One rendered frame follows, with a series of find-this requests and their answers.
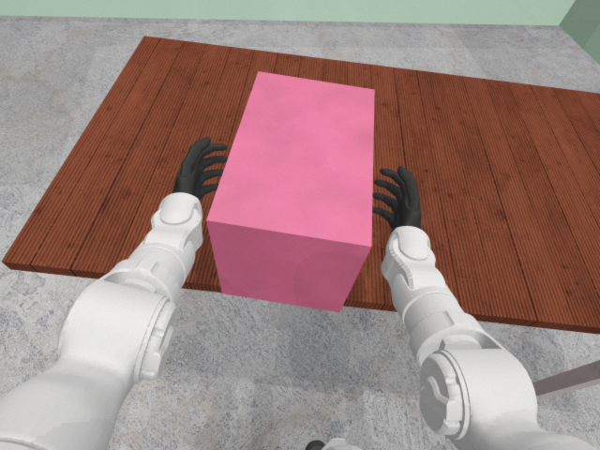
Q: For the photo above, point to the robot left upper arm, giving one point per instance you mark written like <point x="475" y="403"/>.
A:
<point x="117" y="336"/>

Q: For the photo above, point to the robot left forearm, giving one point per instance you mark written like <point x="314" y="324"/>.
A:
<point x="162" y="261"/>

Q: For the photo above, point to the robot right hand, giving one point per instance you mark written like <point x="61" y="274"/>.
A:
<point x="406" y="207"/>

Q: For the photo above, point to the table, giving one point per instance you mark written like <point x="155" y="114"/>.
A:
<point x="508" y="176"/>

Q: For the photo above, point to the robot right upper arm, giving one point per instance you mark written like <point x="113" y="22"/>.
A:
<point x="482" y="399"/>

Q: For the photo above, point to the robot left hand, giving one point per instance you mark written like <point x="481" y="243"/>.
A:
<point x="191" y="177"/>

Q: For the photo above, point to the robot right forearm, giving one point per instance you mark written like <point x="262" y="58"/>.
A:
<point x="426" y="306"/>

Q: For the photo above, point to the carton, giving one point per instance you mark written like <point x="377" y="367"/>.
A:
<point x="291" y="221"/>

